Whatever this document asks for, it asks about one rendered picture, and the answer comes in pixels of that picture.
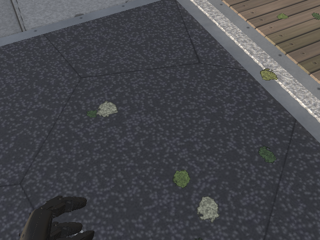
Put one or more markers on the left robot hand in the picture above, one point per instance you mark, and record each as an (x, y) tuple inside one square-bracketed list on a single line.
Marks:
[(39, 225)]

